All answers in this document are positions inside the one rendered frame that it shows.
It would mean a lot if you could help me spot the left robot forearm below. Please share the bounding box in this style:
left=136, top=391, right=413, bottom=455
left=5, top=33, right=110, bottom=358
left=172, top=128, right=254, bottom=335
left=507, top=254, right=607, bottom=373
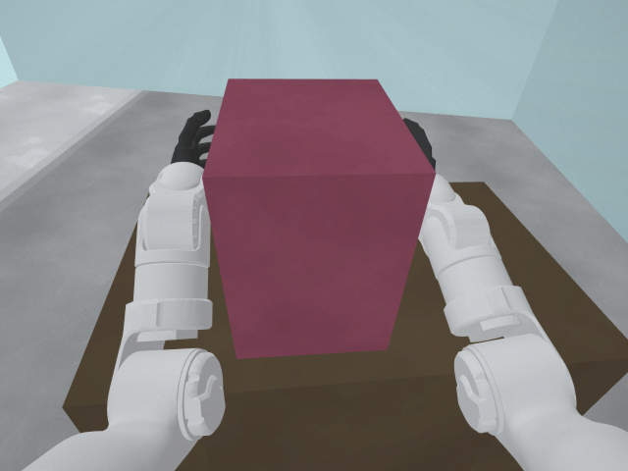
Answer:
left=107, top=162, right=213, bottom=422

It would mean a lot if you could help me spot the right robot hand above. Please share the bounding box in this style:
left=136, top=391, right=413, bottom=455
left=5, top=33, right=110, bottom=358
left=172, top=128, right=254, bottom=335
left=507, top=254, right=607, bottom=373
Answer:
left=403, top=118, right=436, bottom=170

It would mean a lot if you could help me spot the robot right upper arm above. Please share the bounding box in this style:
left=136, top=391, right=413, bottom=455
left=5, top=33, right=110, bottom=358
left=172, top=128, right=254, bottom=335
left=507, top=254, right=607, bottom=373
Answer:
left=454, top=334, right=628, bottom=471

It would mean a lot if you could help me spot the carton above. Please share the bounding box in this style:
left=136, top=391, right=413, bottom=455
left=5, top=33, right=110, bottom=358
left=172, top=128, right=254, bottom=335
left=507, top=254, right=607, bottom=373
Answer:
left=202, top=78, right=436, bottom=359

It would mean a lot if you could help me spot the robot left upper arm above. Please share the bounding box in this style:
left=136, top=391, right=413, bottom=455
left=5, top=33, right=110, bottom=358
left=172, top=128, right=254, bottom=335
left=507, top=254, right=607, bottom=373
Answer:
left=22, top=348, right=226, bottom=471

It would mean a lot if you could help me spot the left robot hand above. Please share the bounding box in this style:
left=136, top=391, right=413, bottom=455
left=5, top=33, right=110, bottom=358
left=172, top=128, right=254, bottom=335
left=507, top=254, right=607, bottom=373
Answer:
left=171, top=110, right=216, bottom=169

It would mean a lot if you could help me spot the right robot forearm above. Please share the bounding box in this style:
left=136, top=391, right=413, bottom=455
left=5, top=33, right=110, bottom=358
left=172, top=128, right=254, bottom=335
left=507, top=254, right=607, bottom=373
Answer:
left=418, top=174, right=576, bottom=406

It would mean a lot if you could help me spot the pedestal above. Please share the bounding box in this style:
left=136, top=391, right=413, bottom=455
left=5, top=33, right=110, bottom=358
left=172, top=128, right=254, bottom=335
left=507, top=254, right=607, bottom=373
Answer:
left=62, top=182, right=628, bottom=471

